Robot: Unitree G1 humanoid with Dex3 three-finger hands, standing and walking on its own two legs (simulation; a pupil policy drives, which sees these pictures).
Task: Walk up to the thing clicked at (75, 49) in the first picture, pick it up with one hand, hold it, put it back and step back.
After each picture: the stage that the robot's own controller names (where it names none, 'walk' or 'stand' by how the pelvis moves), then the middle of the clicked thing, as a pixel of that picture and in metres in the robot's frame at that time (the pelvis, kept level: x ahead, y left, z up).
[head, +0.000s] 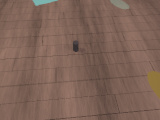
stand; (75, 46) +1.30 +0.09 -0.72
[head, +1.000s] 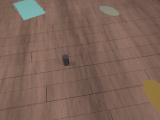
walk; (65, 60) +1.14 +0.29 -0.72
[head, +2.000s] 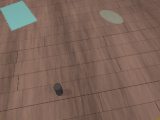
walk; (58, 89) +0.69 +0.31 -0.72
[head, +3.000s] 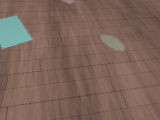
walk; out of the picture +0.43 +0.17 -0.69
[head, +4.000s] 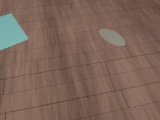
stand; out of the picture +0.34 +0.21 -0.72
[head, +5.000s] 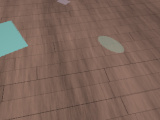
stand; out of the picture +0.32 +0.20 -0.72
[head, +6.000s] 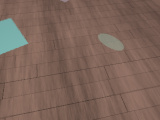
stand; out of the picture +0.33 +0.20 -0.73
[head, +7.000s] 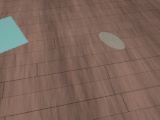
stand; out of the picture +0.32 +0.20 -0.73
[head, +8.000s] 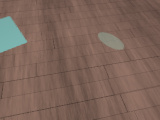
stand; out of the picture +0.32 +0.20 -0.73
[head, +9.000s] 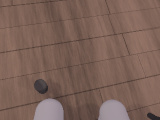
go down; (41, 86) +0.38 +0.20 -0.48
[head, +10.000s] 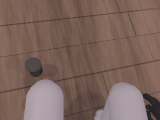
go down; (34, 68) +0.42 +0.22 -0.32
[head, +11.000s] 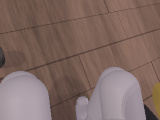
close in; out of the picture +0.40 +0.25 -0.24
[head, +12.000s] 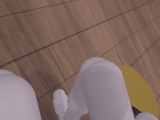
close; out of the picture +0.40 +0.27 -0.22
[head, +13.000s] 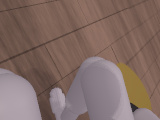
lift; out of the picture +0.39 +0.28 -0.22
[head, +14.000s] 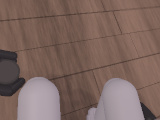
lift; (7, 75) +0.32 +0.25 -0.09
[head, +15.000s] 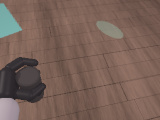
hold; (31, 85) +0.32 +0.18 +0.05
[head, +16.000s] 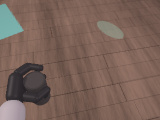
hold; (38, 89) +0.32 +0.17 +0.01
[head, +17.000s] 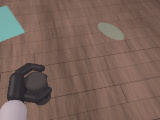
hold; (39, 89) +0.32 +0.17 +0.01
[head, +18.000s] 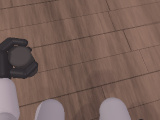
crouch; (24, 63) +0.40 +0.20 -0.07
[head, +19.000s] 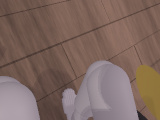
lower; out of the picture +0.42 +0.27 -0.22
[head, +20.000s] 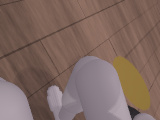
lower; out of the picture +0.42 +0.30 -0.23
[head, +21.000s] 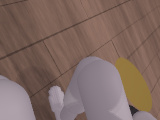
lower; out of the picture +0.42 +0.30 -0.23
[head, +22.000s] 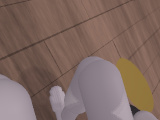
lower; out of the picture +0.42 +0.29 -0.23
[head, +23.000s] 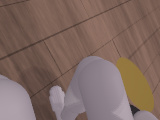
loosen; out of the picture +0.42 +0.29 -0.23
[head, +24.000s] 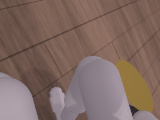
withdraw; out of the picture +0.41 +0.27 -0.23
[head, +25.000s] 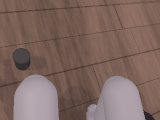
walk; (22, 60) +0.43 +0.23 -0.28
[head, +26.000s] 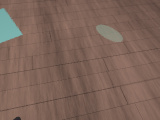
stand; out of the picture +0.36 +0.18 -0.65
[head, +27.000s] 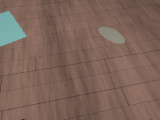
stand; out of the picture +0.37 +0.20 -0.67
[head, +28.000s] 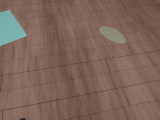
stand; out of the picture +0.36 +0.19 -0.67
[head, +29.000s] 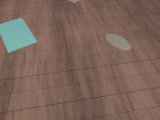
stand; out of the picture +0.39 +0.19 -0.72
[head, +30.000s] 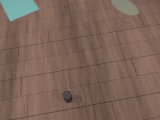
walk; (67, 97) +0.49 +0.19 -0.71
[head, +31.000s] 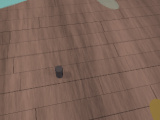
walk; (59, 72) +0.76 +0.16 -0.71
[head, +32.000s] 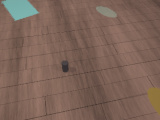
stand; (65, 66) +1.01 +0.21 -0.70
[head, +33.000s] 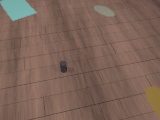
stand; (63, 66) +1.00 +0.22 -0.72
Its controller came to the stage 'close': yes
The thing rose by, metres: 0.71
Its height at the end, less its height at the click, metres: +0.00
